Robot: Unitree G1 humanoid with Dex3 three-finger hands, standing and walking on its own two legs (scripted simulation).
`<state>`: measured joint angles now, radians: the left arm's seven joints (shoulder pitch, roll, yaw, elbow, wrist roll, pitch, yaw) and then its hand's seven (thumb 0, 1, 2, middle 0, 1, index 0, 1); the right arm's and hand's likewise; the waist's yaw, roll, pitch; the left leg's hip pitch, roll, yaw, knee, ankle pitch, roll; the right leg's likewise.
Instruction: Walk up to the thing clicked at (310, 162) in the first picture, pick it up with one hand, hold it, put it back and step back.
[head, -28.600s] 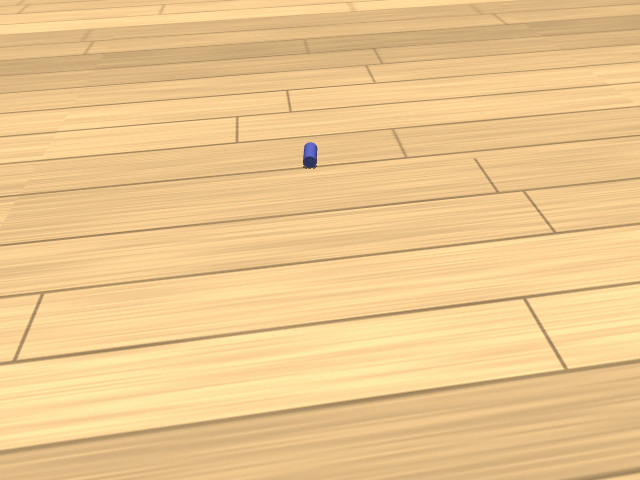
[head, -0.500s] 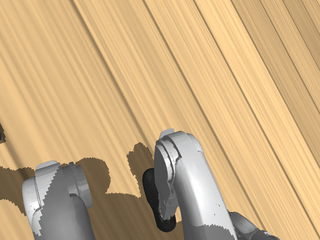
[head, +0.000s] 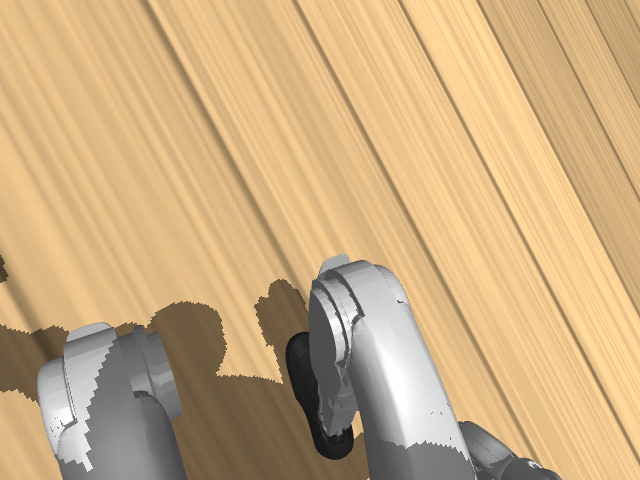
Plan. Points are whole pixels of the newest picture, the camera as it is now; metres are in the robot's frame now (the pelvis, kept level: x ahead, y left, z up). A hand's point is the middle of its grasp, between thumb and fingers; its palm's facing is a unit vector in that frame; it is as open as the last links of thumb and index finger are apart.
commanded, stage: open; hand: left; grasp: from above
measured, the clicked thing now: out of the picture +0.40 +0.35 -0.25
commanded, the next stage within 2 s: withdraw in 0.02 s
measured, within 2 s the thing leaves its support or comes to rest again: neither
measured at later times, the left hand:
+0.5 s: hand out of the picture +0.42 +0.38 -0.11, palm faces -0.28 -0.06 -0.96, open 13.8 cm
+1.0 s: hand out of the picture +0.36 +0.34 -0.11, palm faces -0.47 -0.11 -0.87, open 13.8 cm
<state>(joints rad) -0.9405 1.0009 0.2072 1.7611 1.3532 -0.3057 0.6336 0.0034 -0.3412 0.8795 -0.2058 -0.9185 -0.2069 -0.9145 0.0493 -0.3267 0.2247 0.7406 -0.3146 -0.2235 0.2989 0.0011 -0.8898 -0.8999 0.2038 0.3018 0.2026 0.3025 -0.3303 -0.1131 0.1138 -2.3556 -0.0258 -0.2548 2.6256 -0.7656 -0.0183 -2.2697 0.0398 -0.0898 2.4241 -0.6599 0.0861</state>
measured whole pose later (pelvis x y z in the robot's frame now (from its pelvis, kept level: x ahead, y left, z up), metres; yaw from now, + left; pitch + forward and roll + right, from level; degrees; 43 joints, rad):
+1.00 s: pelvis -0.02 -0.01 +0.05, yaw +6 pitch +31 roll -8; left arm -0.88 0.80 0.08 1.42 1.34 -0.44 0.37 0.00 -0.49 1.00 -0.14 -1.01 -0.13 -1.02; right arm 0.12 -0.32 0.07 0.73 -0.16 0.01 0.13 0.00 -0.91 -0.91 0.20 0.30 0.20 0.30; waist -0.20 -0.04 -0.05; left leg -2.28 -0.03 -0.16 2.39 -0.66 -0.03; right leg -2.22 -0.01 -0.03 2.28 -0.61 0.05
